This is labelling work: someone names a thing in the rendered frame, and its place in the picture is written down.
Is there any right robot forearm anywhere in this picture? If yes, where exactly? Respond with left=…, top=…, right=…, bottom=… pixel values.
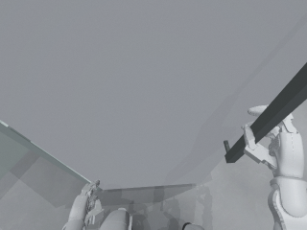
left=268, top=176, right=307, bottom=230

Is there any handle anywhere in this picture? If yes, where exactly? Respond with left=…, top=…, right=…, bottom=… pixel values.
left=224, top=62, right=307, bottom=164

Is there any left robot forearm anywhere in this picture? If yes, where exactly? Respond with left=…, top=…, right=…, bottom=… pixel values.
left=62, top=219, right=86, bottom=230

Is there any right robot hand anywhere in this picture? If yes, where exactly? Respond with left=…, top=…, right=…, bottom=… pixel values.
left=241, top=104, right=305, bottom=179

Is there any robot left thigh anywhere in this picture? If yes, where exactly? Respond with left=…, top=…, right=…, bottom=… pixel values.
left=99, top=210, right=133, bottom=230

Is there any fridge door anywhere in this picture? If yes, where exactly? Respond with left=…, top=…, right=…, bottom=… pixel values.
left=0, top=0, right=307, bottom=190

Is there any left robot hand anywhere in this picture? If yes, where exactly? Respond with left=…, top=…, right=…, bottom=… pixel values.
left=68, top=179, right=105, bottom=228

